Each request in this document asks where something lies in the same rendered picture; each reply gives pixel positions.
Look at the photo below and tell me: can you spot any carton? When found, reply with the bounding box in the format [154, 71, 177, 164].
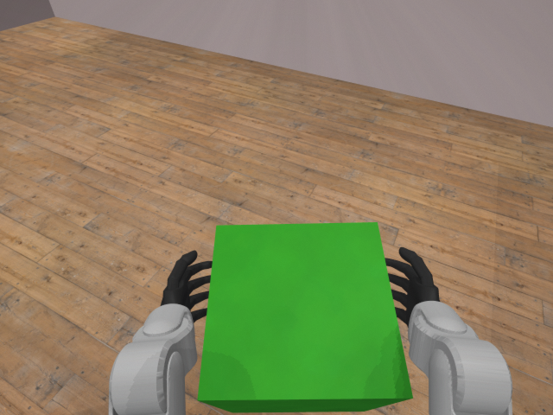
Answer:
[197, 222, 413, 412]

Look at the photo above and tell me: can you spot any right robot hand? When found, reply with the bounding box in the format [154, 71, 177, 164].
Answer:
[385, 247, 440, 328]

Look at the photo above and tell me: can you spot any right robot forearm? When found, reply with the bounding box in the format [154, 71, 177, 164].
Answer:
[408, 301, 512, 415]

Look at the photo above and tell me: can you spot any left robot hand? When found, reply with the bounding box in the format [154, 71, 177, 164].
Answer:
[161, 250, 213, 323]

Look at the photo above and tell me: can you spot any left robot forearm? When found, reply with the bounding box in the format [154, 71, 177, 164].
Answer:
[108, 303, 198, 415]

